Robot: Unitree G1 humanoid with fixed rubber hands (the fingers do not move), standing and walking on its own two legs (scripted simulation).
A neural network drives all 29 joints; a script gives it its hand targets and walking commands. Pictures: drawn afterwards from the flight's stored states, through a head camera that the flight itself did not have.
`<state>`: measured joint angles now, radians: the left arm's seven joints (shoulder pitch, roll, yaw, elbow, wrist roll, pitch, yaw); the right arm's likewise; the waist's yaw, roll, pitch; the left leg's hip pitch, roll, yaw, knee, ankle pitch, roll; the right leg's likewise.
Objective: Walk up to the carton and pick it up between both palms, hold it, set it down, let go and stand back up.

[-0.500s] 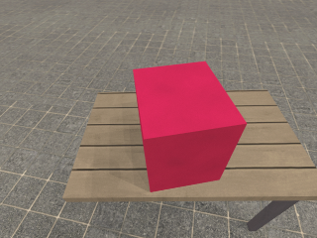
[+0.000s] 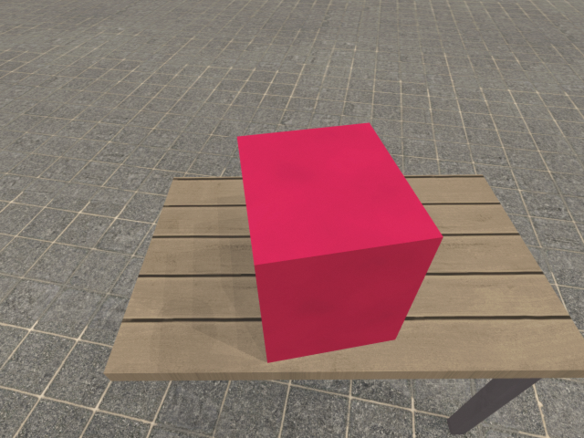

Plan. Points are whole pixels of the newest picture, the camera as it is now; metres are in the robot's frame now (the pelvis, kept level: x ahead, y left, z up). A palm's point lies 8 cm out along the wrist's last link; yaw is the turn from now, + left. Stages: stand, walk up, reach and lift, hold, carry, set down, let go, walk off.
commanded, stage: walk up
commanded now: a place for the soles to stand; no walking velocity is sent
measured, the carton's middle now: (318, 241) +0.47 -0.03 -0.02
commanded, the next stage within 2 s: reach and lift in 0.64 s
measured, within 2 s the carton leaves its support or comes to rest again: neither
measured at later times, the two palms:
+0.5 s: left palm out of the picture +0.06 +0.33 -0.09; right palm out of the picture +0.07 -0.30 -0.10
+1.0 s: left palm (113, 423) +0.18 +0.25 -0.05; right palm out of the picture +0.15 -0.34 -0.08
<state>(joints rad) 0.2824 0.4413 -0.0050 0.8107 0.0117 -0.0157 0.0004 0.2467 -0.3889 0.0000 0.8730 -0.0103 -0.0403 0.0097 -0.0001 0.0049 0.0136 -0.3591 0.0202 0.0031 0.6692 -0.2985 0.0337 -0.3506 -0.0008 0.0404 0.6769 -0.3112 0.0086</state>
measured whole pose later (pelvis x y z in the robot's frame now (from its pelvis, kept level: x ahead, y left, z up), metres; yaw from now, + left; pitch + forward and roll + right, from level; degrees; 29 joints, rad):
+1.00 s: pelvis +0.01 -0.04 +0.01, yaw -1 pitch +2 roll +2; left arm 0.13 0.32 0.10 0.59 -0.04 0.30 0.01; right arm 0.15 -0.36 -0.15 0.80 -0.02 -0.04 0.13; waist 0.00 0.01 -0.06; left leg -0.33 0.05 0.00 0.56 -0.27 0.03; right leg -0.36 0.03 0.04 0.65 -0.31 -0.05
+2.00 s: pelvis +0.01 -0.04 +0.01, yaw +0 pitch +2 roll +1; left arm 0.18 0.13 -0.02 0.32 -0.14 -0.05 0.12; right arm 0.15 -0.34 -0.03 0.56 0.29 -0.21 0.20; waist 0.00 0.01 -0.08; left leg -0.33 0.06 -0.03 0.53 -0.24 0.03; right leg -0.33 0.05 0.02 0.56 -0.26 -0.06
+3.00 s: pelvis +0.02 -0.03 +0.01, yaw +0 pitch +4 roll +0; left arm 0.01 0.12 0.07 0.18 -0.17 0.08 0.21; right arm 0.00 -0.34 -0.03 0.33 0.30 -0.08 0.13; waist 0.00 0.03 -0.03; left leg -0.34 0.07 -0.03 0.52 -0.23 -0.04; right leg -0.35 0.05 0.02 0.55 -0.26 -0.05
